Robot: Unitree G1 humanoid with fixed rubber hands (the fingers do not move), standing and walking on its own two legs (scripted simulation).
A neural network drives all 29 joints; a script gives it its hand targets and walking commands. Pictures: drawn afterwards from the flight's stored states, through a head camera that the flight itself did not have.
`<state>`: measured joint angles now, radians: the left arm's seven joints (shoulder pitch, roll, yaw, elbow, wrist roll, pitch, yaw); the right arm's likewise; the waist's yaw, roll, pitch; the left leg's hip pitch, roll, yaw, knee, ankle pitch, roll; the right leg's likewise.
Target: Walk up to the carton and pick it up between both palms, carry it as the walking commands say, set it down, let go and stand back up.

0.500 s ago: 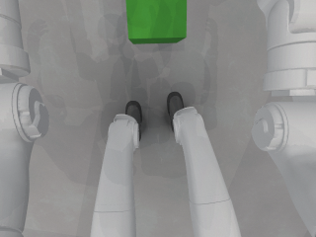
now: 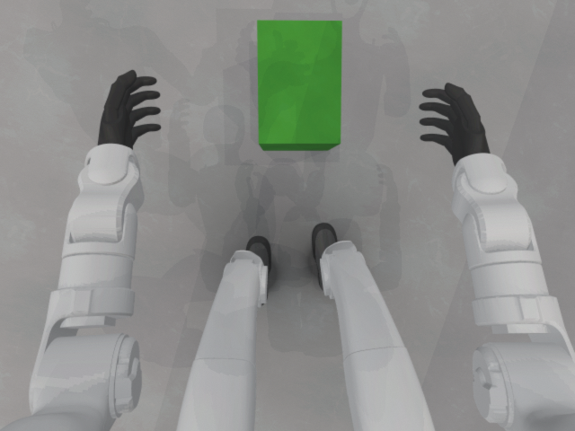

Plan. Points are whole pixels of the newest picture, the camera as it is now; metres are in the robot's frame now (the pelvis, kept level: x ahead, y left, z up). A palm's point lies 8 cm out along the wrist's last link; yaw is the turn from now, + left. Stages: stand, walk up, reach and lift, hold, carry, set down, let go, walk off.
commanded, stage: let go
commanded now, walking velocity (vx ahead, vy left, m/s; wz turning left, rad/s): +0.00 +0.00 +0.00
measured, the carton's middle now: (297, 94) +0.57 -0.05 -0.60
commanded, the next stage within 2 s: stand in 1.14 s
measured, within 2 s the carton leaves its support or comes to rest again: neither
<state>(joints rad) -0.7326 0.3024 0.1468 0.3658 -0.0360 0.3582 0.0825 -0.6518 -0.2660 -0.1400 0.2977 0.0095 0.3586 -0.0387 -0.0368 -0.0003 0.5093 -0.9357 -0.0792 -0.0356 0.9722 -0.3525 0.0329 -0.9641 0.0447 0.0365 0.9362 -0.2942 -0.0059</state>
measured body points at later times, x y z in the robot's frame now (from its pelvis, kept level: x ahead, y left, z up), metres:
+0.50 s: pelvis +0.07 -0.01 +0.06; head +0.14 -0.02 +0.50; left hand +0.29 +0.22 -0.03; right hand +0.25 -0.24 -0.03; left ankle +0.06 +0.09 -0.67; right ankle +0.08 -0.11 -0.67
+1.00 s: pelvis +0.08 +0.00 +0.06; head +0.08 +0.00 +0.51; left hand +0.25 +0.24 -0.01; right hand +0.25 -0.24 -0.01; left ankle +0.06 +0.09 -0.67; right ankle +0.08 -0.11 -0.67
